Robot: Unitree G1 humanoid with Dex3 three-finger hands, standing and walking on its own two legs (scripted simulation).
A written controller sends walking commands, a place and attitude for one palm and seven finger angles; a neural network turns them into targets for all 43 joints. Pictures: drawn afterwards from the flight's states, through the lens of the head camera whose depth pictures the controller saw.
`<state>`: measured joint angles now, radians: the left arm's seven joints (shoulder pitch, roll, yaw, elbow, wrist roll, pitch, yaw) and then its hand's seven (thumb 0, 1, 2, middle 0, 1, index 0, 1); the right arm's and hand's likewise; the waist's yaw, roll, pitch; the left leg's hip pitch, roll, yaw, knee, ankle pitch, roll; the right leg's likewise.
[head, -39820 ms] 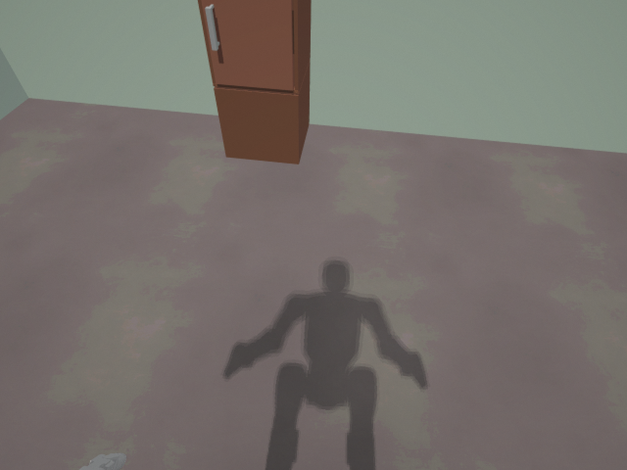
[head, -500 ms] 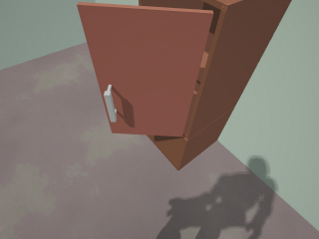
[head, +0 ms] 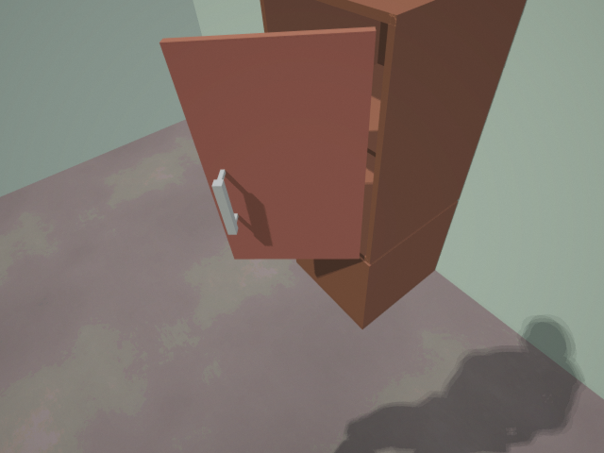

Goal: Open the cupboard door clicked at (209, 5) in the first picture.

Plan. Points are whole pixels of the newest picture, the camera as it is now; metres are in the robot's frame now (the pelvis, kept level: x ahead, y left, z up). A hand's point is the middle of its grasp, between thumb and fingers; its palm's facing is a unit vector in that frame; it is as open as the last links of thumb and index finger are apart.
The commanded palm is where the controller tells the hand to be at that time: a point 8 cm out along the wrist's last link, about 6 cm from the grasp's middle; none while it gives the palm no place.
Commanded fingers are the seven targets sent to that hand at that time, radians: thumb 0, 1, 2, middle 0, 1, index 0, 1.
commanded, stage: come to a stop and stand still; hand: left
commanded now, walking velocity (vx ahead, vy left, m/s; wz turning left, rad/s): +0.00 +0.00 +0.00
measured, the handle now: (227, 202) +0.64 +0.22 -0.09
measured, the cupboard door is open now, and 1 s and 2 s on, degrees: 49 49 49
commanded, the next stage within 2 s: look again from close up in 1.22 s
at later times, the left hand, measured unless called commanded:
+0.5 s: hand out of the picture +0.03 +0.16 -0.16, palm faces +0.02 -0.97 -0.24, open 7.3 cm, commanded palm none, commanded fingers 0.00 0.90 0.90 -0.20 -0.30 -0.20 -0.30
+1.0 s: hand out of the picture +0.04 +0.15 -0.16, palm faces +0.05 -0.98 -0.21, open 7.3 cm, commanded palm none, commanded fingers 0.00 0.90 0.90 -0.20 -0.30 -0.20 -0.30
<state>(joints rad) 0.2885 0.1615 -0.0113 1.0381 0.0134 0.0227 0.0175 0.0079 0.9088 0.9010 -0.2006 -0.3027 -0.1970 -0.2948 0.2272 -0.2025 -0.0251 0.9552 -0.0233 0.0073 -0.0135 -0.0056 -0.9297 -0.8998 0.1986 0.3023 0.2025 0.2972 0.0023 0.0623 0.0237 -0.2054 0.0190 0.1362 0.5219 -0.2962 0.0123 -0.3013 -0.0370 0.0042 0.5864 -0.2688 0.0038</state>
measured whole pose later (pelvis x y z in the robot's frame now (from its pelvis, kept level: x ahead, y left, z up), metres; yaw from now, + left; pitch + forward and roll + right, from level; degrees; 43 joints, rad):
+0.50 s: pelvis +0.01 -0.02 +0.01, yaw +1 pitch +0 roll +1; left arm 0.24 0.15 0.00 1.12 0.00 -0.01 0.03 0.01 0.94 0.90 -0.20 -0.30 -0.20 -0.30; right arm 0.36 -0.13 0.01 1.14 -0.02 -0.01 -0.02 0.00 -0.91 -0.90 0.20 0.30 0.20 0.30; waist -0.03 0.03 0.05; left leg -0.17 0.05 0.10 0.45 -0.27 -0.03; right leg -0.26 -0.01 -0.03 0.52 -0.25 -0.03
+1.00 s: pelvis +0.04 -0.03 +0.01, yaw +1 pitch +0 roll +1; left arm 0.26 0.15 0.01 1.13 0.01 -0.02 0.03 0.01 0.93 0.90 -0.20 -0.30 -0.20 -0.29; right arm 0.25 -0.16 0.00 1.13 -0.02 -0.02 -0.04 0.00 -0.91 -0.90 0.20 0.30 0.20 0.30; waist 0.00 0.02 0.05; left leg -0.13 0.06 0.09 0.43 -0.29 -0.04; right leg -0.21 0.01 -0.04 0.50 -0.29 -0.04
